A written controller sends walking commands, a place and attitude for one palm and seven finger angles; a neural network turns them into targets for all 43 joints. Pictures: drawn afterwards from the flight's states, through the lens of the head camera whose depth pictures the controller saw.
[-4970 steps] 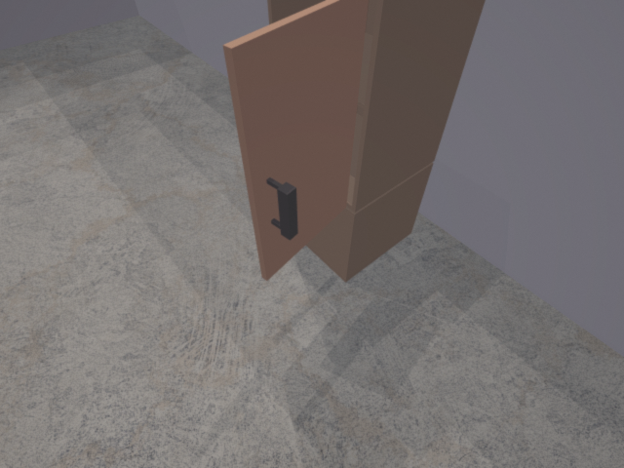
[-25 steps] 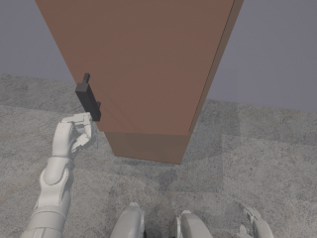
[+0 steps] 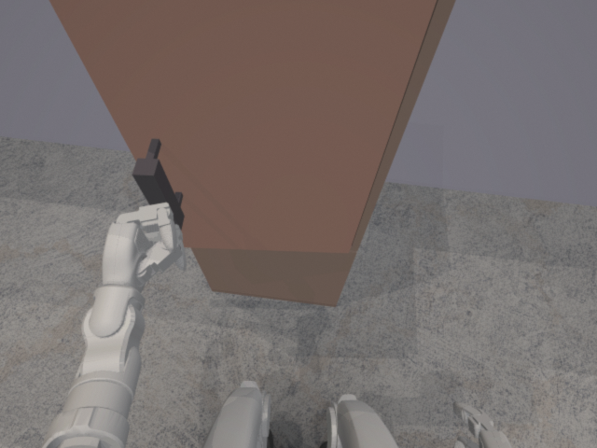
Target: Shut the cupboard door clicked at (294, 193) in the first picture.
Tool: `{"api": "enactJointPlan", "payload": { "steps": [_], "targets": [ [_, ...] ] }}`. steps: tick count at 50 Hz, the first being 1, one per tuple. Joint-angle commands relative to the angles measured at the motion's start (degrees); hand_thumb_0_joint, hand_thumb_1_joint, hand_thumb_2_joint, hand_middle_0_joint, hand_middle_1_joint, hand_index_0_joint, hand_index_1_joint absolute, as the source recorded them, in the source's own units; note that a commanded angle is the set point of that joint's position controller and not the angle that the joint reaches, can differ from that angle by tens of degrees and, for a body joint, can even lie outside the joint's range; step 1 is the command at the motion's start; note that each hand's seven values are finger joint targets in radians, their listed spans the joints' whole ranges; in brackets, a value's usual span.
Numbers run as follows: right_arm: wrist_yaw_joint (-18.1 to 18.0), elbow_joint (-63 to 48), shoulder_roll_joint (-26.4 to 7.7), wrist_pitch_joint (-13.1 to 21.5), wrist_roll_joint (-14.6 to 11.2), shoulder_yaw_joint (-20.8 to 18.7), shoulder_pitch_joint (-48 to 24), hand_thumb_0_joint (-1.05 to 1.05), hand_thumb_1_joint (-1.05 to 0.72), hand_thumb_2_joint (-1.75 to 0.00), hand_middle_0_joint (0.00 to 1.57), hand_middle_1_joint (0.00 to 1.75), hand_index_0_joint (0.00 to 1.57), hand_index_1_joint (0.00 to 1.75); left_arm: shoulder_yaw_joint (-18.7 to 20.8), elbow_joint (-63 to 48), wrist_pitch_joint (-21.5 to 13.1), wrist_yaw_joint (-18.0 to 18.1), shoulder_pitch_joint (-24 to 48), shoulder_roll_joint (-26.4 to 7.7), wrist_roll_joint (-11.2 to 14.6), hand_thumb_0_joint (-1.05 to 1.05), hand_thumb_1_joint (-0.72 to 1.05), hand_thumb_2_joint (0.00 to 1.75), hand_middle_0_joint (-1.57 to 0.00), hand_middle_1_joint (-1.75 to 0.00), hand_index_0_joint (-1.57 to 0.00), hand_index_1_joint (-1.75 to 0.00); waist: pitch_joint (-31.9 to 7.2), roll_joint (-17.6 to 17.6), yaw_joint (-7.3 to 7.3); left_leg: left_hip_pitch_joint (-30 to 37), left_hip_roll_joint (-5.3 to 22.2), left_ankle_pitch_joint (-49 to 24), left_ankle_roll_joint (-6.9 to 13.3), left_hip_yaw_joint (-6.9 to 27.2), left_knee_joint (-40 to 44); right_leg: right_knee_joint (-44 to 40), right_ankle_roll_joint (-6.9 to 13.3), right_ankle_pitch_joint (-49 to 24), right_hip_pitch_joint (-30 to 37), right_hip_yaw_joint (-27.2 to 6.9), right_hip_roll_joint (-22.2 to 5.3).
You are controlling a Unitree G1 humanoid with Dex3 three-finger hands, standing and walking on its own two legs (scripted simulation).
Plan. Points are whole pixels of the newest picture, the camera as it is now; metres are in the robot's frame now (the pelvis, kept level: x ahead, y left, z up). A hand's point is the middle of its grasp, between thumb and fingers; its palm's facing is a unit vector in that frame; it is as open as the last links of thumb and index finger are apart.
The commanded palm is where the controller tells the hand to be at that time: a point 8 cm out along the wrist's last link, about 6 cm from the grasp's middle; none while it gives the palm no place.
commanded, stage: push the door shut along its arc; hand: left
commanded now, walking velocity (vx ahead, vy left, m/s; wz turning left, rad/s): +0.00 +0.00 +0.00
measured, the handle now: (164, 185) +0.46 +0.21 +0.03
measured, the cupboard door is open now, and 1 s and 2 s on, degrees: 6 0 0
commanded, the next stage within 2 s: pull the fist back off the door in 0.90 s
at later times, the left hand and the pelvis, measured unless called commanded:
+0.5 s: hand (183, 219) +0.41 +0.17 +0.03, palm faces -0.09 -0.99 -0.06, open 3.1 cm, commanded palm +0.40 +0.22 +0.03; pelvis -0.01 +0.00 -0.01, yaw +0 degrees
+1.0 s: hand (179, 211) +0.42 +0.18 +0.03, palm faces -0.19 -0.98 -0.06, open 3.3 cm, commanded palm +0.46 +0.19 +0.03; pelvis -0.04 +0.01 -0.03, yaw +1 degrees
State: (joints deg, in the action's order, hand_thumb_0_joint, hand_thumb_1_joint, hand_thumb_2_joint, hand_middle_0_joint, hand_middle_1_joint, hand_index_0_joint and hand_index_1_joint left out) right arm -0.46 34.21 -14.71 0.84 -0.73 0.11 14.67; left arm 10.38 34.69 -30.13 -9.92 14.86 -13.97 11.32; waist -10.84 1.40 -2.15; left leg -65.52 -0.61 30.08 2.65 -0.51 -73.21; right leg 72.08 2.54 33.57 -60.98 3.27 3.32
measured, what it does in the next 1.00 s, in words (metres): stands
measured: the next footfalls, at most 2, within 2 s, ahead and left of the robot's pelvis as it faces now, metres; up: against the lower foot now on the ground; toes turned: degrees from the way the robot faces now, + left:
none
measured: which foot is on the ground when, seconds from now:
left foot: down 0.00-1.00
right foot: down 0.00-1.00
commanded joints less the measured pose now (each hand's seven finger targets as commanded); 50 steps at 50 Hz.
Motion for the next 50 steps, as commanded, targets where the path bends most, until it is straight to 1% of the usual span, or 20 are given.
{"api": "enactJointPlan", "payload": {
  "steps": [1,3,5,6,8,9,10,12,20,22,25,26,30,32,35,39,42,43,46,50],
  "targets": [
    [-0.67,-5.82,-8.66,2.01,0.23,-3.39,1.45,0.00,-0.90,-0.90,0.20,0.30,0.20,0.30,3.73,-10.99,-4.62,-0.02,16.93,-10.22,-0.31,0.00,0.90,0.90,-1.30,-1.50,-1.30,-1.50,-22.03,3.25,-0.75,19.45,0.80,-15.19,-1.28,4.40,7.94,-9.08,-0.39,-17.11,6.69,-3.32,-1.00],
    [-0.44,-6.31,-8.49,1.95,0.22,-3.51,1.41,0.00,-0.90,-0.90,0.20,0.30,0.20,0.30,2.91,-12.55,-4.40,-0.32,15.19,-9.02,0.11,0.00,0.90,0.90,-1.30,-1.50,-1.30,-1.50,-24.72,4.15,-0.10,22.18,0.87,-17.20,-1.51,4.48,8.23,-8.97,-0.39,-18.49,7.52,-3.02,-0.95],
    [-0.46,-6.66,-8.89,1.73,-0.01,-3.40,1.84,0.00,-0.90,-0.90,0.20,0.30,0.20,0.30,2.83,-12.54,-3.58,-0.89,15.11,-10.14,0.17,0.00,0.90,0.90,-1.30,-1.50,-1.30,-1.50,-24.87,3.79,-0.71,22.73,1.04,-18.90,-1.46,4.86,8.25,-8.85,-0.28,-19.78,7.56,-2.85,-0.67],
    [-0.56,-6.08,-8.76,1.51,-0.08,-3.33,1.55,0.00,-0.90,-0.90,0.20,0.30,0.20,0.30,1.78,-11.40,-3.14,-1.10,18.03,-9.49,-0.13,0.00,0.90,0.90,-1.30,-1.50,-1.30,-1.50,-23.24,2.85,-1.85,21.73,1.09,-17.24,-1.34,4.82,8.13,-9.31,-0.64,-18.79,6.52,-3.00,-0.80],
    [-0.76,-5.52,-8.73,1.39,-0.16,-3.19,1.85,0.00,-0.90,-0.90,0.20,0.30,0.20,0.30,1.50,-9.62,-2.62,-1.23,22.25,-9.79,-0.62,0.00,0.90,0.90,-1.30,-1.50,-1.30,-1.50,-20.91,2.24,-2.79,20.04,1.07,-14.81,-1.11,4.99,7.95,-9.72,-0.74,-16.84,5.62,-3.17,-0.78],
    [-0.83,-5.30,-8.77,1.35,-0.26,-3.08,1.86,0.00,-0.90,-0.90,0.20,0.30,0.20,0.30,2.07,-7.78,-2.28,-1.37,23.31,-10.30,-0.49,0.00,0.90,0.90,-1.30,-1.50,-1.30,-1.50,-19.32,1.92,-2.84,18.65,0.94,-13.25,-1.08,4.93,8.02,-10.26,-0.69,-15.51,5.55,-3.38,-0.80],
    [-1.17,-5.26,-9.05,1.43,-0.24,-3.13,2.31,0.00,-0.90,-0.90,0.20,0.30,0.20,0.30,3.50,-7.20,-2.32,-1.41,24.96,-11.97,-0.51,0.00,0.90,0.90,-1.30,-1.50,-1.30,-1.50,-19.88,0.15,-3.26,17.97,1.03,-13.12,-0.77,4.91,7.45,-10.03,-0.71,-15.46,5.71,-3.52,-0.62],
    [-1.36,-4.92,-8.84,1.31,-0.28,-2.90,2.15,0.00,-0.90,-0.90,0.20,0.30,0.20,0.30,4.16,-3.88,-2.29,-1.99,26.80,-12.38,-0.34,0.00,0.90,0.90,-1.30,-1.50,-1.30,-1.50,-19.68,0.03,-2.99,16.87,0.87,-12.72,-0.85,4.71,7.32,-10.16,-0.67,-15.24,6.28,-3.85,-0.84],
    [-1.17,-4.37,-9.12,1.27,-0.51,-2.80,4.03,0.00,-0.90,-0.90,0.20,0.30,0.20,0.30,4.29,0.06,-2.66,-6.85,34.17,-14.78,0.28,0.00,0.90,0.90,-1.30,-1.50,-1.30,-1.50,-24.28,3.38,-3.54,17.40,0.75,-15.44,-0.57,4.55,5.49,-9.22,-0.47,-17.87,7.12,-4.90,-0.81],
    [-1.25,-3.78,-9.29,0.93,-0.70,-2.85,4.20,0.00,-0.90,-0.90,0.20,0.30,0.20,0.30,4.37,2.19,-2.34,-7.87,36.18,-15.52,0.11,0.00,0.90,0.90,-1.30,-1.50,-1.30,-1.50,-23.48,2.39,-4.11,16.71,0.99,-14.43,-0.58,4.62,5.41,-9.56,-0.59,-16.86,6.27,-4.97,-0.98],
    [-1.21,-3.44,-9.40,1.17,-0.74,-2.95,5.10,0.00,-0.90,-0.90,0.20,0.30,0.20,0.30,3.04,2.44,-2.38,-9.05,40.36,-14.60,0.49,0.00,0.90,0.90,-1.30,-1.50,-1.30,-1.50,-24.12,4.04,-5.00,18.05,0.90,-14.92,-0.40,5.14,5.07,-9.36,-0.41,-16.48,4.70,-4.79,-0.80],
    [-1.23,-2.89,-9.68,1.02,-0.81,-2.96,5.36,0.00,-0.90,-0.90,0.20,0.30,0.20,0.30,4.01,4.46,-2.16,-9.26,40.21,-15.77,0.33,0.00,0.90,0.90,-1.30,-1.50,-1.30,-1.50,-24.00,2.84,-4.75,17.92,1.08,-14.52,-0.54,5.37,5.28,-9.50,-0.39,-15.92,4.64,-4.63,-0.86],
    [-1.43,-1.95,-9.97,1.25,-0.87,-2.83,6.33,0.00,-0.90,-0.90,0.20,0.30,0.20,0.30,2.64,6.97,-2.57,-10.47,47.85,-15.80,0.23,0.00,0.90,0.90,-1.30,-1.50,-1.30,-1.50,-22.46,2.74,-6.80,16.62,1.06,-11.23,-0.12,5.95,4.82,-9.79,-0.33,-11.82,1.84,-4.59,-0.69],
    [-1.42,-1.40,-10.29,1.25,-0.91,-2.87,6.57,0.00,-0.90,-0.90,0.20,0.30,0.20,0.30,2.97,9.16,-2.62,-11.00,48.54,-16.81,-0.25,0.00,0.90,0.90,-1.30,-1.50,-1.30,-1.50,-23.44,3.46,-6.54,17.34,1.15,-11.11,-0.26,6.24,4.78,-9.69,-0.15,-11.14,1.08,-4.49,-0.69],
    [-1.37,-0.88,-10.48,1.56,-0.85,-3.13,7.38,0.00,-0.90,-0.90,0.20,0.30,0.20,0.30,0.21,8.16,-3.15,-11.86,53.84,-14.43,-0.19,0.00,0.90,0.90,-1.30,-1.50,-1.30,-1.50,-24.83,6.90,-7.92,21.80,1.27,-12.63,-0.41,7.47,4.96,-8.79,0.19,-11.51,-3.08,-3.26,-0.52],
    [-1.54,0.53,-11.29,1.66,-0.98,-3.06,7.95,0.00,-0.90,-0.90,0.20,0.30,0.20,0.30,-1.35,12.07,-2.17,-11.82,58.75,-14.07,-0.89,0.00,0.90,0.90,-1.30,-1.50,-1.30,-1.50,-22.18,4.89,-9.76,20.70,1.42,-6.62,-0.37,8.73,5.58,-9.41,0.10,-7.41,-6.63,-2.77,-0.53],
    [-1.93,1.14,-11.70,2.30,-0.92,-2.72,7.90,0.00,-0.90,-0.90,0.20,0.30,0.20,0.30,-3.16,13.22,-2.03,-11.79,64.13,-13.54,-1.38,0.00,0.90,0.90,-1.30,-1.50,-1.30,-1.50,-21.60,6.67,-11.23,20.31,1.40,-2.60,-0.30,9.64,5.65,-8.86,0.20,-5.28,-9.86,-2.56,-0.65],
    [-2.03,1.25,-11.76,2.44,-0.98,-2.61,8.07,0.00,-0.90,-0.90,0.20,0.30,0.20,0.30,-3.31,14.24,-1.76,-11.73,64.70,-13.51,-1.37,0.00,0.90,0.90,-1.30,-1.50,-1.30,-1.50,-21.07,5.88,-11.35,19.70,1.42,-0.92,-0.28,9.89,5.82,-8.91,0.20,-4.43,-10.08,-2.59,-0.65],
    [-2.33,1.66,-12.27,3.39,-0.81,-2.37,8.03,0.00,-0.90,-0.90,0.20,0.30,0.20,0.30,-4.88,13.65,-1.78,-11.77,68.65,-12.79,-1.66,0.00,0.90,0.90,-1.30,-1.50,-1.30,-1.50,-22.17,9.95,-11.80,22.24,1.61,2.30,-0.68,11.38,6.90,-7.95,0.47,-3.36,-13.38,-1.94,-0.90],
    [-2.83,2.14,-12.73,4.67,-0.72,-1.91,8.17,0.00,-0.90,-0.90,0.20,0.30,0.20,0.30,-6.21,15.70,-0.25,-11.04,70.40,-10.92,-1.59,0.00,0.90,0.90,-1.30,-1.50,-1.30,-1.50,-20.37,9.27,-13.20,22.25,1.98,7.42,-0.63,13.41,8.29,-7.50,0.49,-1.65,-16.41,-1.19,-0.92]
  ]
}}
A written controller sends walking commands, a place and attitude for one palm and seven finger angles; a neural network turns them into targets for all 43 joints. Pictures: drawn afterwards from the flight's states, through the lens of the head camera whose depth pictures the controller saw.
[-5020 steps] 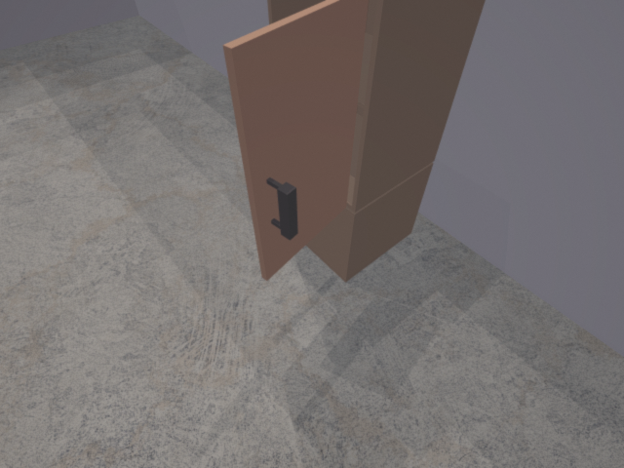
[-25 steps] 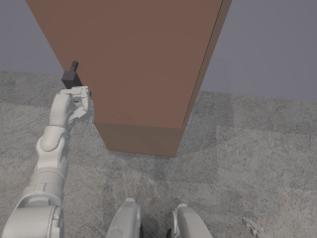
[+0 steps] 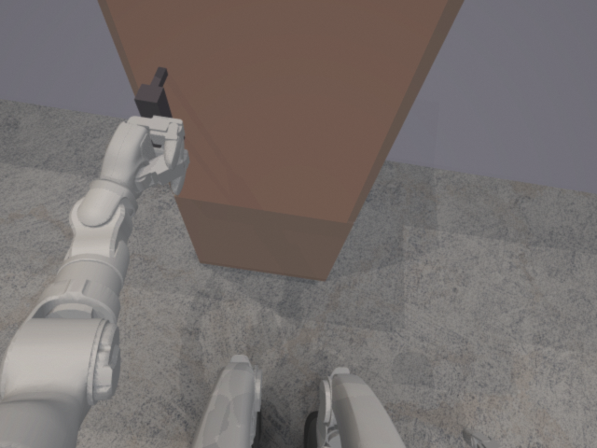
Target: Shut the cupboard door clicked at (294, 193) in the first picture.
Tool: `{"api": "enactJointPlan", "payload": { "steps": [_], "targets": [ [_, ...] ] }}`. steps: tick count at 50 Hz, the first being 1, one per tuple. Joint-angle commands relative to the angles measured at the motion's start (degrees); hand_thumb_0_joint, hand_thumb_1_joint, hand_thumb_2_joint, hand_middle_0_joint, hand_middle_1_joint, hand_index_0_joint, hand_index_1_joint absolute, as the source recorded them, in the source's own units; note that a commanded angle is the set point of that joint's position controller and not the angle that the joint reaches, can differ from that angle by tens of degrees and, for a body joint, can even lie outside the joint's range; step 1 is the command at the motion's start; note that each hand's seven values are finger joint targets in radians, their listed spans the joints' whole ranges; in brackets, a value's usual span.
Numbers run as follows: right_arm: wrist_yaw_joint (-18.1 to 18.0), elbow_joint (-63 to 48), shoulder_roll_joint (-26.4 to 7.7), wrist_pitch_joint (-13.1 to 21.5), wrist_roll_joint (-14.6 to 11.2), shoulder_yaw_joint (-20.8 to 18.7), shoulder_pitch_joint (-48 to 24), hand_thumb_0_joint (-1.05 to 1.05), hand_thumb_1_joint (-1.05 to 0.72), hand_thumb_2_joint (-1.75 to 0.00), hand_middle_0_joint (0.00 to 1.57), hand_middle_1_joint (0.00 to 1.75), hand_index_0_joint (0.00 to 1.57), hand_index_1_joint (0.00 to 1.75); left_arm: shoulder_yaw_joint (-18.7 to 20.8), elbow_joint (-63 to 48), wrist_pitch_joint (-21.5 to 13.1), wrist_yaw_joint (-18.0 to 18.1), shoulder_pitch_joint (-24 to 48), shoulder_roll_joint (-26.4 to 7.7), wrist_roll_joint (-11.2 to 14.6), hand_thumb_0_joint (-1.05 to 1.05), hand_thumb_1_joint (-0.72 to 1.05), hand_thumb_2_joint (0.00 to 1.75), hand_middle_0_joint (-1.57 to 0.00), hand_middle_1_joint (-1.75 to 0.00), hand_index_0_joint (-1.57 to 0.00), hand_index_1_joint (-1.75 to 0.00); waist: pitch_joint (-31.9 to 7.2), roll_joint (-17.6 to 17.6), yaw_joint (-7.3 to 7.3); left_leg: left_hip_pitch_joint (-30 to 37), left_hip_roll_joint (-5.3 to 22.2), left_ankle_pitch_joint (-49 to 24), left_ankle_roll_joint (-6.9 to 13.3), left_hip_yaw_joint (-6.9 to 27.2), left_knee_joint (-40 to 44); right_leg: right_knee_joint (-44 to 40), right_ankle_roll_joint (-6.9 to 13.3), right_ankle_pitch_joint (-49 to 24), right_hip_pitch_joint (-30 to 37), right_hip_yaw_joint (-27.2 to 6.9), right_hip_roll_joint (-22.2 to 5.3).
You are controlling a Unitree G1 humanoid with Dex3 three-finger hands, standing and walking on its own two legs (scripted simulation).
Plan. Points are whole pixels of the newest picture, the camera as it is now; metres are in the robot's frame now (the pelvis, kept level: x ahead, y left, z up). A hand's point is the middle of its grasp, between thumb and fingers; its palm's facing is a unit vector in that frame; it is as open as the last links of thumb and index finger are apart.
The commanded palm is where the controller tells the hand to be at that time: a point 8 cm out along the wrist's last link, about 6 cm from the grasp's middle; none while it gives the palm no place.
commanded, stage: pull the fist back off the door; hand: left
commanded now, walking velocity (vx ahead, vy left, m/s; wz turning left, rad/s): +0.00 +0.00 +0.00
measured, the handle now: (167, 121) +0.54 +0.20 +0.05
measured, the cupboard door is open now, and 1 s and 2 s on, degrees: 0 0 0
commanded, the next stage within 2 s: draw the hand back to the body in 0.88 s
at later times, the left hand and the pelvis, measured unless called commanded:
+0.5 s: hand (202, 164) +0.46 +0.14 +0.06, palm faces -0.01 -1.00 -0.02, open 3.1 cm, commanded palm +0.44 +0.18 +0.05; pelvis -0.01 +0.00 +0.00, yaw -2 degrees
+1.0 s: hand (190, 207) +0.40 +0.15 +0.05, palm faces -0.01 -1.00 -0.01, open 3.1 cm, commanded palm +0.38 +0.20 +0.06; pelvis +0.05 -0.01 +0.03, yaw -1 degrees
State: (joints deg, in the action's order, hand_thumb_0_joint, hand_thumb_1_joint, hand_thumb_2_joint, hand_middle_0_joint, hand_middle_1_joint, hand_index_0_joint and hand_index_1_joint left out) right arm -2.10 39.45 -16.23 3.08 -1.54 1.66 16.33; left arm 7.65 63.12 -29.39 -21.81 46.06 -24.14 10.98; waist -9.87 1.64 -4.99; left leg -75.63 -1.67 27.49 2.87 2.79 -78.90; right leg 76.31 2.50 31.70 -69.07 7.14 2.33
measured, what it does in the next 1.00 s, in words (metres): shifts its weight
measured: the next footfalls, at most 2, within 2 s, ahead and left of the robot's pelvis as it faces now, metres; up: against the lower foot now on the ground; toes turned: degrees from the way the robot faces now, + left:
none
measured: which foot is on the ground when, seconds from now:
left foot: down 0.00-1.00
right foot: down 0.00-1.00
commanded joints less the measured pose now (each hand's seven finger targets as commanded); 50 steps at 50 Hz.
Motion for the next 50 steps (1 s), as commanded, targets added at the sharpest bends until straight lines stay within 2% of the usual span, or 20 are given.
{"api": "enactJointPlan", "payload": {
  "steps": [1,3,6,9,11,12,16,18,20,24,25,28,31,35,36,39,43,45,49,50],
  "targets": [
    [-1.57,-3.74,-10.67,2.61,1.01,-3.53,5.43,0.00,-0.90,-0.90,0.20,0.30,0.20,0.30,6.49,-12.16,-0.63,9.83,39.77,-0.47,4.19,0.00,0.90,0.90,-1.30,-1.50,-1.30,-1.50,-21.32,7.77,-7.21,29.61,2.72,12.75,-1.58,11.04,15.71,-10.92,0.12,0.36,-8.02,-4.61,-0.27],
    [-0.42,-3.95,-10.18,2.80,1.83,-3.60,5.02,0.00,-0.90,-0.90,0.20,0.30,0.20,0.30,3.38,-10.64,-0.34,17.12,35.89,4.48,1.96,0.00,0.90,0.90,-1.30,-1.50,-1.30,-1.50,-21.87,7.96,-8.05,29.87,2.73,15.89,-2.09,11.60,16.33,-10.51,-0.37,1.10,-8.93,-4.17,-0.44],
    [0.87,-3.47,-10.28,2.39,2.85,-3.96,5.95,0.00,-0.90,-0.90,0.20,0.30,0.20,0.30,2.47,-10.60,-1.75,21.83,37.02,2.98,-2.79,0.00,0.90,0.90,-1.30,-1.50,-1.30,-1.50,-23.18,7.48,-8.52,30.12,2.45,14.68,-2.14,11.12,16.04,-10.87,-0.49,0.43,-7.76,-4.25,-0.64],
    [1.80,-3.46,-10.26,1.62,3.34,-3.88,6.61,0.00,-0.90,-0.90,0.20,0.30,0.20,0.30,0.86,-11.29,-4.00,22.22,38.32,-0.99,-8.46,0.00,0.90,0.90,-1.30,-1.50,-1.30,-1.50,-23.88,8.29,-8.73,28.90,2.16,14.13,-1.75,9.59,14.98,-11.67,-0.24,1.20,-5.95,-5.26,-0.58],
    [2.22,-3.82,-10.32,1.30,3.45,-3.88,6.69,0.00,-0.90,-0.90,0.20,0.30,0.20,0.30,-0.34,-10.36,-4.97,21.13,37.64,-0.71,-10.00,0.00,0.90,0.90,-1.30,-1.50,-1.30,-1.50,-23.64,8.59,-8.65,28.86,2.17,14.60,-1.77,9.79,15.11,-11.69,-0.06,1.73,-6.01,-5.42,-0.54],
    [2.23,-3.89,-10.45,1.08,3.37,-3.85,6.57,0.00,-0.90,-0.90,0.20,0.30,0.20,0.30,0.79,-10.24,-5.27,20.65,37.00,-2.52,-10.21,0.00,0.90,0.90,-1.30,-1.50,-1.30,-1.50,-23.23,7.62,-8.45,27.88,2.24,14.81,-1.62,9.36,14.96,-12.05,-0.04,2.14,-5.08,-5.74,-0.46],
    [2.13,-5.39,-10.24,0.81,2.52,-3.76,5.38,0.00,-0.90,-0.90,0.20,0.30,0.20,0.30,1.02,-10.05,-5.01,17.65,32.08,-0.41,-6.34,0.00,0.90,0.90,-1.30,-1.50,-1.30,-1.50,-23.01,6.77,-6.84,26.64,2.01,14.80,-1.61,8.42,15.73,-13.21,0.14,3.32,-1.76,-6.51,-0.27],
    [1.90,-5.85,-9.94,0.76,2.15,-3.66,5.28,0.00,-0.90,-0.90,0.20,0.30,0.20,0.30,3.18,-9.66,-4.30,16.34,28.68,-1.10,-3.77,0.00,0.90,0.90,-1.30,-1.50,-1.30,-1.50,-22.34,4.02,-5.85,23.08,1.62,13.47,-1.36,6.48,15.07,-14.38,-0.03,4.16,2.38,-7.45,-0.22],
    [1.77,-6.60,-9.64,0.80,1.84,-3.67,5.13,0.00,-0.90,-0.90,0.20,0.30,0.20,0.30,4.88,-11.17,-4.67,15.43,25.07,-2.29,-2.62,0.00,0.90,0.90,-1.30,-1.50,-1.30,-1.50,-23.41,4.06,-4.39,22.12,1.42,11.66,-1.16,5.25,14.67,-14.79,0.07,4.36,4.69,-8.18,-0.17],
    [2.02,-7.64,-8.82,-0.21,1.65,-3.81,4.88,0.00,-0.90,-0.90,0.20,0.30,0.20,0.30,6.91,-14.04,-5.30,15.45,16.32,-3.29,-2.92,0.00,0.90,0.90,-1.30,-1.50,-1.30,-1.50,-22.91,2.59,-2.07,21.12,1.59,7.87,-0.94,3.67,14.85,-15.11,-0.18,2.92,8.12,-8.41,-0.13],
    [2.06,-8.15,-8.84,-0.38,1.67,-3.89,4.79,0.00,-0.90,-0.90,0.20,0.30,0.20,0.30,8.94,-14.70,-5.63,15.78,13.40,-5.09,-3.04,0.00,0.90,0.90,-1.30,-1.50,-1.30,-1.50,-23.55,2.76,-0.93,21.40,1.63,6.52,-0.98,3.31,14.83,-14.81,-0.05,2.27,8.90,-8.44,0.02],
    [2.35,-9.37,-8.01,-1.73,1.57,-4.01,4.32,0.00,-0.90,-0.90,0.20,0.30,0.20,0.30,9.58,-18.96,-5.71,16.59,6.76,-4.46,-3.11,0.00,0.90,0.90,-1.30,-1.50,-1.30,-1.50,-23.55,1.27,0.30,21.92,1.75,0.38,-0.89,1.90,14.70,-15.09,-0.38,-2.06,12.50,-8.32,0.12],
    [2.74,-11.03,-7.54,-2.33,1.32,-4.60,3.80,0.00,-0.90,-0.90,0.20,0.30,0.20,0.30,8.98,-28.00,-6.10,17.01,-1.42,-2.35,-2.22,0.00,0.90,0.90,-1.30,-1.50,-1.30,-1.50,-28.36,2.44,1.88,27.55,1.98,-8.86,-1.23,1.39,15.00,-14.29,-0.36,-10.76,16.20,-7.52,0.42],
    [2.90,-12.28,-6.88,-2.68,1.00,-5.16,3.39,0.00,-0.90,-0.90,0.20,0.30,0.20,0.30,5.98,-36.96,-5.56,16.61,-12.86,1.67,-0.82,0.00,0.90,0.90,-1.30,-1.50,-1.30,-1.50,-28.34,-0.55,1.98,29.62,1.98,-16.36,-1.10,0.33,14.73,-14.34,-0.89,-20.22,20.68,-7.39,0.56],
    [2.89,-12.29,-6.71,-2.87,0.80,-5.24,2.98,0.00,-0.90,-0.90,0.20,0.30,0.20,0.30,6.12,-37.49,-5.25,16.41,-16.20,1.70,-0.75,0.00,0.90,0.90,-1.30,-1.50,-1.30,-1.50,-26.22,-0.88,2.37,29.33,2.03,-16.69,-1.19,0.03,15.03,-14.70,-0.97,-21.12,20.75,-7.37,0.43],
    [2.65,-12.28,-6.23,-3.09,0.66,-5.32,1.98,0.00,-0.90,-0.90,0.20,0.30,0.20,0.30,3.19,-40.28,-4.86,15.52,-20.03,4.44,-0.47,0.00,0.90,0.90,-1.30,-1.50,-1.30,-1.50,-21.90,-2.38,1.31,28.52,2.02,-16.24,-0.88,-0.40,14.95,-15.45,-1.36,-22.28,20.54,-7.61,0.23],
    [1.94,-11.47,-6.03,-2.52,0.86,-5.30,0.71,0.00,-0.90,-0.90,0.20,0.30,0.20,0.30,1.12,-42.91,-5.39,14.40,-18.55,6.02,-0.05,0.00,0.90,0.90,-1.30,-1.50,-1.30,-1.50,-20.18,-0.29,0.27,30.57,2.00,-17.61,-1.04,0.37,13.66,-14.60,-1.10,-22.76,17.49,-7.15,0.03],
    [1.50,-11.20,-6.11,-2.00,1.06,-5.43,0.42,0.00,-0.90,-0.90,0.20,0.30,0.20,0.30,0.35,-45.99,-6.33,14.04,-15.42,5.77,-0.15,0.00,0.90,0.90,-1.30,-1.50,-1.30,-1.50,-21.56,1.96,-0.13,32.62,1.97,-19.45,-1.14,0.87,12.52,-13.51,-0.84,-23.37,15.85,-7.07,0.06],
    [1.65,-11.30,-5.93,-1.66,1.30,-5.53,-0.99,0.00,-0.90,-0.90,0.20,0.30,0.20,0.30,0.40,-47.09,-6.14,13.21,-20.64,6.15,0.18,0.00,0.90,0.90,-1.30,-1.50,-1.30,-1.50,-25.80,3.71,1.80,37.18,2.11,-24.62,-1.97,1.60,12.40,-12.69,-0.48,-25.54,16.13,-6.41,0.00],
    [1.60,-11.67,-6.05,-1.70,1.22,-5.50,-0.89,0.00,-0.90,-0.90,0.20,0.30,0.20,0.30,0.06,-46.85,-5.46,12.95,-22.12,6.24,0.28,0.00,0.90,0.90,-1.30,-1.50,-1.30,-1.50,-25.87,3.34,1.64,36.99,2.02,-25.75,-1.75,1.60,12.11,-12.51,-0.51,-26.28,16.28,-6.41,0.15]
  ]
}}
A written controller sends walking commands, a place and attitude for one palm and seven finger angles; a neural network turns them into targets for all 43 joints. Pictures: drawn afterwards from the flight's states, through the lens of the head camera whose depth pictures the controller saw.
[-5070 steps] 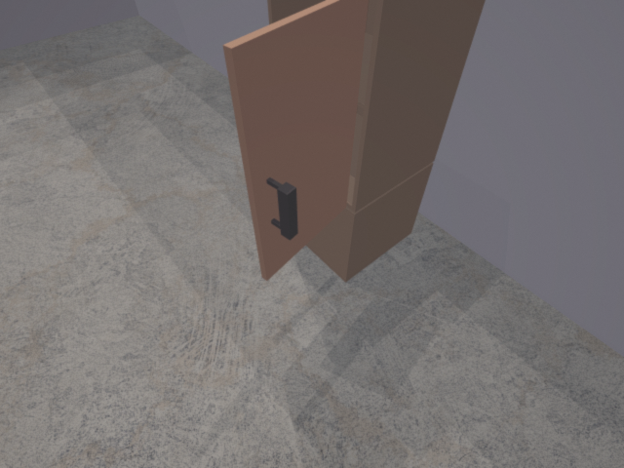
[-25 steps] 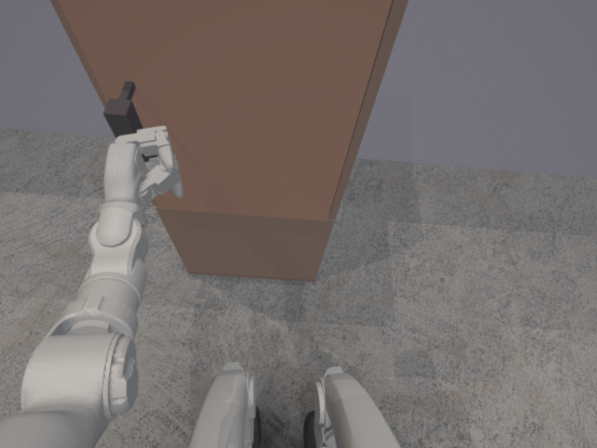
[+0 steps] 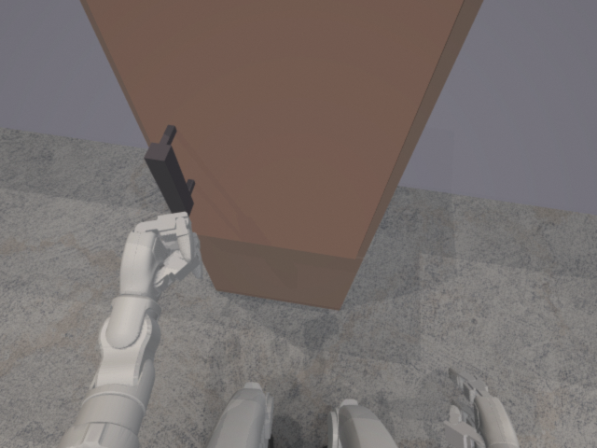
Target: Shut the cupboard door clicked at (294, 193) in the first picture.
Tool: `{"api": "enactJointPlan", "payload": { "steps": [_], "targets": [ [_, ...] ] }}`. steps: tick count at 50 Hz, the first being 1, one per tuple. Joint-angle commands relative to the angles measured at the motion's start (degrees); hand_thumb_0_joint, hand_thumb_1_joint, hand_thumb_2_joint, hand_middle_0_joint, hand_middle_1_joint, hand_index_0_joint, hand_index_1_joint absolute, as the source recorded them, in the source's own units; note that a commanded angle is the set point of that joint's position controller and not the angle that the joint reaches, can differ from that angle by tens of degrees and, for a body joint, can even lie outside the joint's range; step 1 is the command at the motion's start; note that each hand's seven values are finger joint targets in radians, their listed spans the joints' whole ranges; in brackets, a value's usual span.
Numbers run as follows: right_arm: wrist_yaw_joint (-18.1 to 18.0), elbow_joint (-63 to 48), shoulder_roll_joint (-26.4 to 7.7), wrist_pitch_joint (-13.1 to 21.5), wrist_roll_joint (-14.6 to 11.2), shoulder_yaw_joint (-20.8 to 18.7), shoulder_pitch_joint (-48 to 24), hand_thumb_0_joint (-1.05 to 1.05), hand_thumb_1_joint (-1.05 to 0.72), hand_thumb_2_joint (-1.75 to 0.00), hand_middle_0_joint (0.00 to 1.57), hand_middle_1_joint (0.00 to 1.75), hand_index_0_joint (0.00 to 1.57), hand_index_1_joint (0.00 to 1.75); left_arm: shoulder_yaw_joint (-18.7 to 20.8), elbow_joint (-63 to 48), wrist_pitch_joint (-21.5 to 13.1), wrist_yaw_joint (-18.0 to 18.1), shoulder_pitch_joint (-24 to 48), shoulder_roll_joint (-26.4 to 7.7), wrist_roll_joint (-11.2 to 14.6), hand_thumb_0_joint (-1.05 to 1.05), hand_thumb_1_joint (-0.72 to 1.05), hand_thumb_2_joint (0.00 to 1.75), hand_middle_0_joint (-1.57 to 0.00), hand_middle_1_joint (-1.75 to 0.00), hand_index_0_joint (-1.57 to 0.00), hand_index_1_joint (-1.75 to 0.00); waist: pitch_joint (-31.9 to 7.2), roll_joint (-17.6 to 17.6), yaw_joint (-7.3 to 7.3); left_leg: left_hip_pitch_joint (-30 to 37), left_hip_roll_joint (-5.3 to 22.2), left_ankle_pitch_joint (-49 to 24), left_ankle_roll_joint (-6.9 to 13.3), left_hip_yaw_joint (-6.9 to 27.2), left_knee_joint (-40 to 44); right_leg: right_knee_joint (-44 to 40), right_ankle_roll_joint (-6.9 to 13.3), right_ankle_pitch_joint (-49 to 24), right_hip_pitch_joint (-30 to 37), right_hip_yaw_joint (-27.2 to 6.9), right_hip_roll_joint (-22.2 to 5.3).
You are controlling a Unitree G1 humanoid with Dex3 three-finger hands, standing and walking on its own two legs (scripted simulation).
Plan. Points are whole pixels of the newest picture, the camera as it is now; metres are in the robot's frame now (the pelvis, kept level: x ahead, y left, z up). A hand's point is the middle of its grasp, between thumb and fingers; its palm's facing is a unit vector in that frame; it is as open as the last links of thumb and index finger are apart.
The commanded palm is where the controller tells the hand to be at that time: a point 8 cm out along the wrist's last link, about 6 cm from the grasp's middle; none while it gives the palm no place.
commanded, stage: draw the hand back to the body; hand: left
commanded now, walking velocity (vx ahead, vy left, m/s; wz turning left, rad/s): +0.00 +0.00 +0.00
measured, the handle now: (176, 172) +0.48 +0.21 +0.02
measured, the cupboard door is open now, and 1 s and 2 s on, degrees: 0 0 0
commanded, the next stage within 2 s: step back with the hand held close in 1.58 s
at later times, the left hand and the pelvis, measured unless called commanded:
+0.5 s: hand (128, 277) +0.27 +0.18 +0.13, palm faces -0.03 -1.00 -0.04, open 3.1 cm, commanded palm +0.25 +0.25 +0.14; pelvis +0.00 +0.00 +0.05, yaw +0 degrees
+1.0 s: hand out of the picture +0.24 +0.26 +0.23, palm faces +0.37 -0.86 -0.35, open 4.5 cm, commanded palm +0.19 +0.30 +0.25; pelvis +0.03 +0.02 +0.11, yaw +1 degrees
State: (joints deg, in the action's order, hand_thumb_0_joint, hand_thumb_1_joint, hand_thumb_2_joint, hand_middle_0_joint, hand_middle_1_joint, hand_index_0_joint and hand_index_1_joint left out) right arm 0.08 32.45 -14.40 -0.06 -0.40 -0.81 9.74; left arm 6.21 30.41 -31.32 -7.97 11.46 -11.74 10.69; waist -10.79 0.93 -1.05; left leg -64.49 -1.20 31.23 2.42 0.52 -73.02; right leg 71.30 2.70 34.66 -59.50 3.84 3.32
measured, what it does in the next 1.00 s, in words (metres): rises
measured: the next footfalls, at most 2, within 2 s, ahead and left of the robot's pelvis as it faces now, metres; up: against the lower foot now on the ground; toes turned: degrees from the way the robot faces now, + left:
none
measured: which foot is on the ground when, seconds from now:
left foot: down 0.00-1.00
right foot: down 0.00-1.00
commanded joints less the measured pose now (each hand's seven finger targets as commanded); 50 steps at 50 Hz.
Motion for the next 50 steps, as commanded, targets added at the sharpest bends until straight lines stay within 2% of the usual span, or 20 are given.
{"api": "enactJointPlan", "payload": {
  "steps": [1,5,7,9,10,13,15,17,20,23,25,26,27,28,30,35,40,43,48,50],
  "targets": [
    [-0.51,-5.37,-7.82,1.24,-0.12,-3.09,5.31,0.00,-0.90,-0.90,0.20,0.30,0.20,0.30,3.44,-17.08,-2.98,-0.87,10.97,-8.21,0.68,0.00,0.90,0.90,-1.30,-1.50,-1.30,-1.50,-27.44,4.63,-0.73,27.42,1.66,-30.96,-1.58,3.81,7.21,-7.67,-0.72,-30.47,9.03,-3.19,-0.96],
    [-0.52,-9.27,-7.31,0.52,-1.16,-2.68,4.76,0.00,-0.90,-0.90,0.20,0.30,0.20,0.30,6.25,-27.38,1.77,-0.61,-0.62,-11.31,2.20,0.00,0.90,0.90,-1.30,-1.50,-1.30,-1.50,-31.36,5.60,1.95,33.04,1.38,-36.29,-1.52,3.40,11.53,-10.97,-0.84,-34.78,18.50,-3.14,-0.54],
    [-0.71,-10.16,-6.43,0.08,-1.53,-2.05,4.12,0.00,-0.90,-0.90,0.20,0.30,0.20,0.30,5.69,-28.78,4.32,-0.71,-4.06,-10.13,2.84,0.00,0.90,0.90,-1.30,-1.50,-1.30,-1.50,-25.90,2.09,1.39,30.41,1.10,-33.41,-0.93,2.33,13.61,-13.65,-1.37,-36.27,21.80,-3.34,-0.69],
    [-1.26,-10.64,-6.19,-0.15,-1.88,-1.65,3.46,0.00,-0.90,-0.90,0.20,0.30,0.20,0.30,5.88,-27.18,6.28,-0.84,-4.92,-9.43,3.54,0.00,0.90,0.90,-1.30,-1.50,-1.30,-1.50,-18.64,-3.68,-0.18,24.97,0.87,-25.35,-0.31,1.52,15.32,-16.50,-2.18,-34.26,23.56,-4.04,-0.82],
    [-1.68,-10.85,-6.47,-0.03,-1.98,-1.43,3.39,0.00,-0.90,-0.90,0.20,0.30,0.20,0.30,6.71,-26.36,6.88,-1.04,-5.74,-10.17,3.82,0.00,0.90,0.90,-1.30,-1.50,-1.30,-1.50,-16.06,-4.03,-0.39,23.38,0.76,-23.13,-0.21,1.47,15.86,-17.47,-2.16,-32.44,24.00,-4.49,-0.94],
    [-2.28,-10.50,-6.75,0.88,-2.16,-1.04,2.56,0.00,-0.90,-0.90,0.20,0.30,0.20,0.30,4.17,-25.90,7.45,-2.65,-3.22,-7.91,4.57,0.00,0.90,0.90,-1.30,-1.50,-1.30,-1.50,-10.26,-2.94,-1.97,23.87,0.78,-17.81,-0.18,1.78,17.66,-20.32,-2.13,-25.45,21.28,-4.36,-1.20],
    [-2.70,-11.21,-7.22,1.76,-2.35,-0.96,2.28,0.00,-0.90,-0.90,0.20,0.30,0.20,0.30,3.93,-28.37,7.34,-4.26,-4.29,-8.50,5.54,0.00,0.90,0.90,-1.30,-1.50,-1.30,-1.50,-10.59,-1.70,-1.87,25.84,0.61,-17.31,0.01,1.96,18.62,-21.89,-1.97,-23.75,22.87,-4.80,-1.28],
    [-2.97,-11.40,-7.09,2.60,-2.46,-0.82,1.97,0.00,-0.90,-0.90,0.20,0.30,0.20,0.30,4.73,-30.99,7.23,-5.71,-5.71,-9.83,6.42,0.00,0.90,0.90,-1.30,-1.50,-1.30,-1.50,-12.76,-0.12,-1.20,28.19,0.47,-17.85,-0.02,1.99,19.92,-23.05,-2.02,-24.12,25.39,-5.21,-1.58],
    [-3.29,-12.28,-7.19,3.54,-2.75,-0.41,1.62,0.00,-0.90,-0.90,0.20,0.30,0.20,0.30,6.75,-35.72,7.91,-6.38,-8.84,-13.18,6.93,0.00,0.90,0.90,-1.30,-1.50,-1.30,-1.50,-12.62,3.89,-0.05,31.69,0.48,-18.99,-0.10,2.31,22.53,-24.21,-1.46,-23.55,27.06,-4.46,-1.12],
    [-3.51,-12.58,-6.67,4.29,-2.88,-0.04,0.91,0.00,-0.90,-0.90,0.20,0.30,0.20,0.30,10.42,-36.75,9.41,-5.47,-11.13,-15.66,7.38,0.00,0.90,0.90,-1.22,-1.41,-1.22,-1.41,-10.00,2.00,0.72,31.91,0.61,-17.10,-0.26,2.43,24.90,-26.21,-1.58,-20.94,28.15,-4.49,-1.06],
    [-3.60,-13.05,-6.66,4.63,-3.02,0.14,0.52,0.00,-0.90,-0.90,0.20,0.30,0.20,0.30,12.97,-38.09,10.40,-4.72,-13.76,-17.26,7.92,0.00,0.90,0.90,-1.16,-1.35,-1.16,-1.35,-8.86,2.91,1.72,32.14,0.49,-16.56,-0.41,2.32,26.10,-27.25,-1.35,-19.50,29.77,-4.70,-1.12],
    [-4.73,-13.01,-5.07,2.93,-2.82,-0.09,-2.22,0.00,-0.90,-0.90,0.20,0.30,0.20,0.30,10.73,-38.08,14.07,2.24,-14.16,-20.72,-1.07,0.00,0.90,0.90,-1.13,-1.32,-1.13,-1.32,-8.17,4.57,3.49,34.56,0.53,-16.78,-0.28,2.20,28.78,-31.70,-0.53,-19.36,30.83,-7.89,-3.68],
    [-5.15,-14.12,-4.48,2.32,-2.88,0.33,-1.45,0.00,-0.90,-0.90,0.20,0.30,0.20,0.30,8.26,-40.58,16.53,5.75,-16.46,-16.54,-1.92,0.00,0.90,0.90,-1.11,-1.29,-1.11,-1.29,-6.10,3.77,2.03,35.81,0.82,-16.37,-0.26,2.13,30.29,-32.91,-0.88,-18.53,31.21,-7.04,-3.87],
    [-5.36,-14.55,-4.53,2.11,-2.88,0.39,-1.34,0.00,-0.90,-0.90,0.20,0.30,0.20,0.30,6.95,-41.16,18.36,7.52,-19.34,-14.67,-2.28,0.00,0.90,0.90,-1.08,-1.26,-1.08,-1.26,-3.45,2.80,1.84,36.11,1.23,-14.95,-0.34,2.47,31.37,-33.83,-1.07,-17.01,30.29,-6.22,-3.73],
    [-5.78,-14.31,-4.81,1.59,-2.92,0.54,-1.73,0.00,-0.90,-0.90,0.20,0.30,0.20,0.30,6.03,-43.48,20.63,10.36,-20.51,-14.78,-3.80,0.00,0.90,0.90,-1.02,-1.20,-1.02,-1.20,-2.09,2.62,1.59,38.51,1.55,-14.01,0.04,2.55,33.37,-36.36,-1.09,-15.80,32.30,-6.19,-3.67],
    [-6.66,-12.90,-5.38,2.30,-2.45,1.05,-2.85,0.00,-0.90,-0.90,0.20,0.30,0.20,0.30,7.24,-47.39,23.52,14.34,-21.31,-16.59,-5.39,0.00,0.90,0.90,-0.89,-1.05,-0.89,-1.05,0.52,-1.35,1.33,44.70,1.89,-16.16,0.31,2.68,38.23,-40.39,-1.26,-18.36,36.88,-4.89,-3.49],
    [-6.54,-11.22,-5.24,4.11,-2.23,1.52,-4.29,0.00,-0.90,-0.90,0.20,0.30,0.20,0.30,9.58,-52.63,24.65,15.46,-21.81,-18.14,-6.18,0.00,0.90,0.90,-0.75,-0.90,-0.75,-0.90,1.49,3.39,2.38,51.24,2.09,-20.63,0.03,3.08,42.55,-43.15,-0.94,-22.76,40.70,-3.91,-3.25],
    [-6.01,-10.48,-4.61,5.22,-2.10,1.93,-4.77,0.00,-0.90,-0.90,0.20,0.30,0.20,0.30,9.85,-56.14,24.93,15.65,-22.97,-17.29,-6.44,0.00,0.90,0.90,-0.67,-0.81,-0.67,-0.81,2.30,5.09,2.71,54.32,2.38,-23.82,-0.67,3.70,44.97,-44.24,-0.65,-24.83,43.22,-3.10,-3.19],
    [-4.90,-9.30,-4.36,6.42,-1.52,1.95,-4.82,0.00,-0.90,-0.90,0.20,0.30,0.20,0.30,12.57,-59.01,25.50,15.28,-28.64,-17.24,-6.15,0.00,0.90,0.90,-0.53,-0.66,-0.53,-0.66,3.98,2.91,3.53,56.72,2.84,-31.72,-1.44,3.64,47.06,-46.06,-0.84,-29.91,47.14,-2.48,-3.16],
    [-4.66,-8.63,-4.63,6.62,-1.25,1.59,-5.06,0.00,-0.90,-0.90,0.20,0.30,0.20,0.30,15.51,-58.01,25.85,15.13,-31.53,-18.82,-6.05,0.00,0.90,0.90,-0.47,-0.60,-0.47,-0.60,4.89,1.58,4.11,56.91,2.97,-33.70,-1.32,3.03,47.51,-47.15,-1.05,-31.92,48.02,-2.56,-3.06]
  ]
}}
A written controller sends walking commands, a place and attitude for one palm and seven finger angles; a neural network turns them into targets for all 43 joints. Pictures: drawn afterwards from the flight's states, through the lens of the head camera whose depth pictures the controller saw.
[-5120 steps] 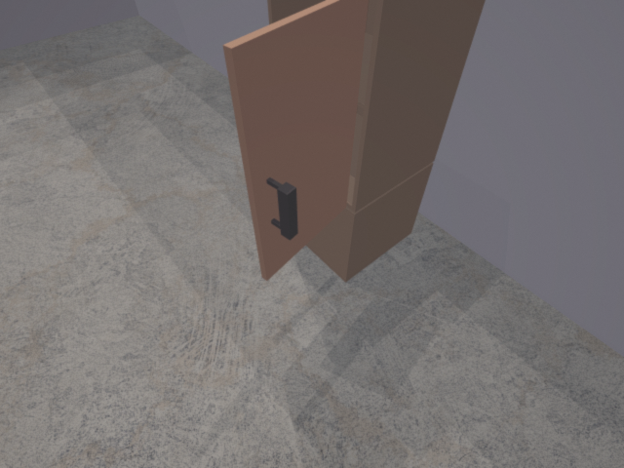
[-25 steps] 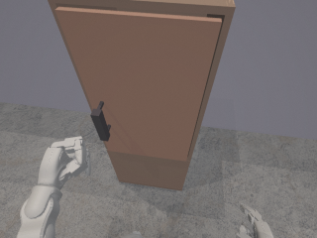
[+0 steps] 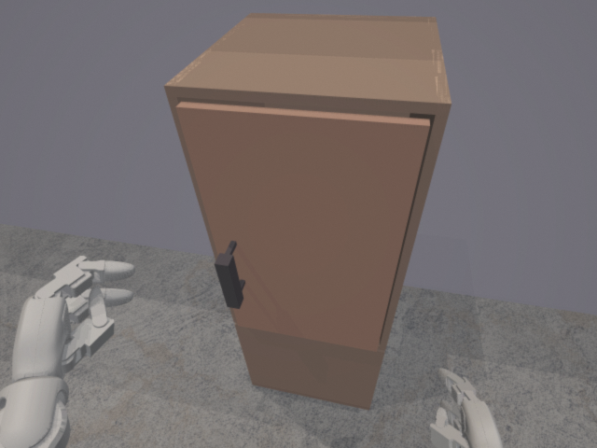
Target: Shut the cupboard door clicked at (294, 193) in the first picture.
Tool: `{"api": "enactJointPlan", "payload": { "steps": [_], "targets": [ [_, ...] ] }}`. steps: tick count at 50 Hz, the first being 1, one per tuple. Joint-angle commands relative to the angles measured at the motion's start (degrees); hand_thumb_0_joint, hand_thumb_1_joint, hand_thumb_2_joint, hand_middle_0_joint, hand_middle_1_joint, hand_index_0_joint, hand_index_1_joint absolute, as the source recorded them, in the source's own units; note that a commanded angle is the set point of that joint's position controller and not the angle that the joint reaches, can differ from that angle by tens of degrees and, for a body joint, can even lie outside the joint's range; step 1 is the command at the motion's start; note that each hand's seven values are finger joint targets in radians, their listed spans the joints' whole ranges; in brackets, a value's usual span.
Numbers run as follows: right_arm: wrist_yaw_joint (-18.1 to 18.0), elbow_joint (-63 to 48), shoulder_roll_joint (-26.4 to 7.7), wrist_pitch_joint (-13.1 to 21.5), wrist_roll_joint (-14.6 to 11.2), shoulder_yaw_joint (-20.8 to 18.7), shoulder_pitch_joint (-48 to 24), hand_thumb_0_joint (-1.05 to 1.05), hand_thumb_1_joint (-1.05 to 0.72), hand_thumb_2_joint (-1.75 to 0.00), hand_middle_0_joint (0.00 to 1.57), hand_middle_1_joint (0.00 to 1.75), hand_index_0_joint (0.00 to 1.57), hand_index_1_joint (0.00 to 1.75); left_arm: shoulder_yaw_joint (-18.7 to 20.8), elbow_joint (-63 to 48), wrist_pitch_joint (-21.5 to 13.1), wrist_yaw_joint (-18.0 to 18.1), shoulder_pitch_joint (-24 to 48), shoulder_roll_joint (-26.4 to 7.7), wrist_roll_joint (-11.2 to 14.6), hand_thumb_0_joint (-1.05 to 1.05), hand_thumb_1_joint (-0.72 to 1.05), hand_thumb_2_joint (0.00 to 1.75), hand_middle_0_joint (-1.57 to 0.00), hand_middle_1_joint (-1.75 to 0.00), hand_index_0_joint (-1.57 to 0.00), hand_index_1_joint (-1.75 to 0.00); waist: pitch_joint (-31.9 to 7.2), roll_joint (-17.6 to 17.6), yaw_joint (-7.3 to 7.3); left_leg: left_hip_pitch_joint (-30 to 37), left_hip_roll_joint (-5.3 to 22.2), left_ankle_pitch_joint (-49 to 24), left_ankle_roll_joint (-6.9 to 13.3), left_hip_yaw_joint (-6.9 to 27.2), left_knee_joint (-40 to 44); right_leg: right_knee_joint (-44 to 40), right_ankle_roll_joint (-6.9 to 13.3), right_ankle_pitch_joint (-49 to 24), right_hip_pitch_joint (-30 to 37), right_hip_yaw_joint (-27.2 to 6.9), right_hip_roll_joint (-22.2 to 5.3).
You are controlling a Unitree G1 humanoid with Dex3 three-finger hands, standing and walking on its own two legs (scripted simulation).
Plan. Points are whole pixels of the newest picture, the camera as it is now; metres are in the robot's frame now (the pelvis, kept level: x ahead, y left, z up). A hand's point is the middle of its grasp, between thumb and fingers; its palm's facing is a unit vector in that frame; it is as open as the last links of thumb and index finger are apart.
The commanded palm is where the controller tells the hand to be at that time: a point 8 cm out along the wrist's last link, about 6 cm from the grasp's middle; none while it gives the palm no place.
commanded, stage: draw the hand back to the body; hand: left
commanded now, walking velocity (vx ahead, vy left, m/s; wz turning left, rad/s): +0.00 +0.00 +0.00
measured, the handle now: (233, 274) +0.46 +0.19 -0.09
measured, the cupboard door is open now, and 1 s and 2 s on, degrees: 0 0 0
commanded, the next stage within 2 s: step back with the hand held close in 0.58 s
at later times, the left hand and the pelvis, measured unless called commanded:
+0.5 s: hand (78, 327) +0.19 +0.25 +0.16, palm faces +0.44 -0.81 -0.39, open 7.3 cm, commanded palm +0.14 +0.29 +0.18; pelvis +0.00 -0.01 +0.01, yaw +0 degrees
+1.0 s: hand (81, 320) +0.19 +0.25 +0.16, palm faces +0.37 -0.78 -0.50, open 7.4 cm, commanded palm +0.14 +0.29 +0.18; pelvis -0.01 -0.01 +0.01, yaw +0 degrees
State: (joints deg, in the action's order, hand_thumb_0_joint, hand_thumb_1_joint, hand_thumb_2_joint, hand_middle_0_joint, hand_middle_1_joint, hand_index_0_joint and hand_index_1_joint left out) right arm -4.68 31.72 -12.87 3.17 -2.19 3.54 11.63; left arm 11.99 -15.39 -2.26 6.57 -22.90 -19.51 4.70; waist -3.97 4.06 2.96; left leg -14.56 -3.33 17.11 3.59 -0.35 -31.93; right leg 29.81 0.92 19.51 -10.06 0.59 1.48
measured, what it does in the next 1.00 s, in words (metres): stands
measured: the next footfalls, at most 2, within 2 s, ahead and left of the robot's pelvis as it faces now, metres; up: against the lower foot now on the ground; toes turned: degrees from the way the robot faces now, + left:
none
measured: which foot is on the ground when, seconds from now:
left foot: down 0.00-1.00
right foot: down 0.00-1.00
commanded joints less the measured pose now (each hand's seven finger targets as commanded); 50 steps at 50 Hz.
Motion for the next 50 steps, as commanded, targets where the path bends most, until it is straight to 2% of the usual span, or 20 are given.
{"api": "enactJointPlan", "payload": {
  "steps": [1,6,10,11,13,16,20,21,25,29,30,33,35,36,37,39,42,45,48,50],
  "targets": [
    [0.35,-7.86,-5.87,3.13,0.45,-2.67,-6.90,0.00,-0.90,-0.90,0.20,0.30,0.20,0.30,9.41,-13.27,-3.15,0.35,2.93,-10.17,0.19,0.00,0.90,0.90,-0.45,-0.57,-0.45,-0.57,-2.08,-1.09,-0.07,7.33,5.03,-19.86,-2.64,3.77,6.90,-5.78,0.71,-16.75,-0.36,0.66,-1.51],
    [0.91,-7.27,-5.86,3.59,0.68,-2.97,-7.30,0.00,-0.90,-0.90,0.20,0.30,0.20,0.30,13.08,-18.38,-3.61,0.37,3.09,-12.39,0.15,0.00,0.90,0.90,-0.31,-0.42,-0.31,-0.42,-3.02,1.70,0.35,9.19,5.25,-22.60,-3.11,3.73,7.92,-6.84,0.71,-17.76,1.64,0.59,-1.56],
    [0.94,-6.87,-6.01,4.40,0.75,-3.32,-8.10,0.00,-0.90,-0.90,0.20,0.30,0.20,0.30,16.95,-21.20,-4.45,0.61,2.10,-15.03,0.21,0.00,0.90,0.90,-0.20,-0.30,-0.20,-0.30,-3.16,0.66,0.91,9.46,5.15,-21.69,-2.82,3.33,8.26,-7.78,0.63,-17.89,2.18,0.50,-1.27],
    [1.02,-6.44,-5.66,4.31,0.74,-3.25,-7.76,0.00,-0.90,-0.90,0.20,0.30,0.20,0.30,14.71,-19.48,-4.34,0.41,1.35,-12.30,0.25,0.00,0.90,0.90,-0.20,-0.30,-0.20,-0.30,-2.01,0.95,0.36,9.52,5.13,-21.52,-2.95,3.24,8.58,-7.64,0.59,-17.40,1.75,0.62,-1.50],
    [1.27,-6.12,-5.92,4.01,0.78,-3.45,-7.46,0.00,-0.90,-0.90,0.20,0.30,0.20,0.30,13.26,-16.16,-3.76,0.20,0.10,-10.07,0.26,0.00,0.90,0.90,-0.20,-0.30,-0.20,-0.30,0.44,-1.38,0.06,8.75,5.16,-19.46,-2.88,3.21,9.08,-8.17,0.47,-16.23,0.62,0.86,-1.42],
    [1.18,-6.05,-6.50,3.29,0.68,-3.93,-7.42,0.00,-0.90,-0.90,0.20,0.30,0.20,0.30,12.24,-14.23,-3.38,-0.08,1.04,-9.26,0.25,0.00,0.90,0.90,-0.20,-0.30,-0.20,-0.30,2.24,-3.10,-0.27,8.24,5.12,-16.60,-2.45,2.98,9.76,-8.93,0.30,-14.51,0.22,0.71,-1.59],
    [0.71,-6.13,-6.52,3.45,0.91,-4.13,-8.23,0.00,-0.90,-0.90,0.20,0.30,0.20,0.30,15.30,-17.29,-4.25,0.20,2.47,-13.23,0.04,0.00,0.90,0.90,-0.20,-0.30,-0.20,-0.30,-2.39,-2.22,0.71,9.50,4.41,-16.76,-1.54,2.28,9.09,-9.08,0.20,-16.03,2.27,0.04,-1.77],
    [0.66,-6.44,-6.16,3.61,0.85,-4.05,-8.39,0.00,-0.90,-0.90,0.20,0.30,0.20,0.30,14.43,-19.64,-4.60,0.26,3.23,-12.76,0.04,0.00,0.90,0.90,-0.20,-0.30,-0.20,-0.30,-4.20,0.00,0.71,9.92,4.21,-17.46,-1.57,2.18,8.99,-8.53,0.34,-16.60,3.58,-0.15,-2.15],
    [0.34,-5.87,-6.00,4.74,0.93,-3.66,-9.11,0.00,-0.90,-0.90,0.20,0.30,0.20,0.30,15.93,-20.63,-4.93,0.79,2.96,-14.65,-0.25,0.00,0.90,0.90,-0.20,-0.30,-0.20,-0.30,-1.73,1.66,0.98,9.22,4.02,-16.48,-1.63,2.02,8.81,-9.74,0.36,-16.18,2.17,-0.38,-1.82],
    [0.37,-5.48,-5.49,4.52,0.80,-3.54,-9.10,0.00,-0.90,-0.90,0.20,0.30,0.20,0.30,14.93,-17.37,-4.80,0.57,1.88,-12.57,0.15,0.00,0.90,0.90,-0.20,-0.30,-0.20,-0.30,2.53,0.28,0.70,7.82,3.88,-13.56,-1.63,1.74,9.37,-10.67,0.34,-13.28,0.58,-0.56,-1.88],
    [0.27,-5.36,-5.81,4.66,0.81,-3.84,-8.98,0.00,-0.90,-0.90,0.20,0.30,0.20,0.30,15.67,-16.49,-4.85,0.42,1.22,-13.03,0.24,0.00,0.90,0.90,-0.20,-0.30,-0.20,-0.30,2.93,-1.35,0.79,7.96,4.04,-13.86,-1.50,1.69,9.24,-11.45,0.19,-13.59,0.16,-0.67,-1.74],
    [0.34,-5.50,-5.56,4.16,0.66,-3.91,-8.93,0.00,-0.90,-0.90,0.20,0.30,0.20,0.30,14.12,-15.34,-4.86,0.04,1.09,-11.23,0.49,0.00,0.90,0.90,-0.20,-0.30,-0.20,-0.30,3.25,-0.82,0.44,8.19,4.03,-12.57,-1.39,1.29,9.44,-11.10,0.03,-12.32,0.15,-1.00,-2.02],
    [0.36,-5.33,-5.93,4.27,0.74,-4.24,-8.78,0.00,-0.90,-0.90,0.20,0.30,0.20,0.30,14.78,-15.08,-5.09,-0.11,0.55,-11.78,0.36,0.00,0.90,0.90,-0.20,-0.30,-0.20,-0.30,2.04,-1.14,0.61,9.01,4.00,-13.34,-1.19,1.04,9.15,-11.67,-0.11,-13.09,0.26,-1.19,-1.88],
    [0.55,-6.52,-8.25,2.76,0.58,-5.26,-7.66,0.00,-0.90,-0.90,0.20,0.30,0.20,0.30,20.19,-18.41,-7.20,0.65,5.26,-17.71,-0.43,0.00,0.90,0.90,-0.20,-0.30,-0.20,-0.30,3.21,-1.38,-1.54,5.01,4.85,-9.21,0.12,3.34,5.24,-14.61,-0.89,-13.27,-3.50,-7.69,-6.01],
    [0.54,-5.39,-7.51,1.85,0.86,-5.29,-7.60,0.00,-0.90,-0.90,0.20,0.30,0.20,0.30,17.23,-14.81,-7.74,0.52,1.52,-14.07,-0.36,0.00,0.90,0.90,-0.20,-0.30,-0.20,-0.30,2.96,-3.72,-2.07,5.13,4.34,-8.21,0.05,3.65,3.06,-15.66,-0.34,-12.66,-4.75,-8.93,-7.94],
    [0.77,-5.62,-7.11,0.87,0.95,-5.45,-7.80,0.00,-0.90,-0.90,0.20,0.30,0.20,0.30,15.76,-15.22,-8.40,0.61,-0.42,-13.07,-0.66,0.00,0.90,0.90,-0.20,-0.30,-0.20,-0.30,2.35,-5.74,-2.16,4.39,4.29,-8.20,-0.20,3.39,1.28,-15.71,-0.22,-14.23,-5.57,-9.98,-9.80],
    [0.43,-6.14,-7.38,-0.16,0.82,-6.00,-7.34,0.00,-0.90,-0.90,0.20,0.30,0.20,0.30,16.04,-17.40,-9.36,0.99,-2.67,-13.46,-0.64,0.00,0.90,0.90,-0.20,-0.30,-0.20,-0.30,-1.82,-2.73,-2.39,4.84,5.14,-13.54,-0.56,3.40,2.42,-11.07,0.34,-21.89,-2.97,-7.54,-9.82],
    [-0.38,-7.11,-8.18,-1.25,0.92,-6.31,-7.30,0.00,-0.90,-0.90,0.20,0.30,0.20,0.30,18.62,-19.88,-9.37,1.57,-4.55,-16.13,-0.48,0.00,0.90,0.90,-0.20,-0.30,-0.20,-0.30,-6.14,-0.13,-2.23,7.71,6.80,-26.80,-0.46,4.10,4.79,-6.21,-1.24,-29.67,-0.48,-3.92,-6.50],
    [-0.65,-8.48,-7.87,-2.83,0.76,-6.39,-6.78,0.00,-0.90,-0.90,0.20,0.30,0.20,0.30,19.43,-22.05,-8.81,1.84,-5.96,-16.64,-0.33,0.00,0.90,0.90,-0.20,-0.30,-0.20,-0.30,-9.14,-1.01,-2.25,7.20,8.08,-36.11,-0.53,4.73,4.36,-2.46,-1.33,-34.53,2.63,-2.92,-5.10],
    [-0.80,-8.70,-8.20,-3.62,0.74,-6.72,-6.88,0.00,-0.90,-0.90,0.20,0.30,0.20,0.30,20.48,-21.42,-8.39,2.04,-6.79,-17.56,-0.08,0.00,0.90,0.90,-0.20,-0.30,-0.20,-0.30,-9.29,-2.01,-2.29,6.35,8.14,-35.52,-0.78,4.41,4.13,-2.43,-1.25,-35.27,2.49,-3.33,-5.23]
  ]
}}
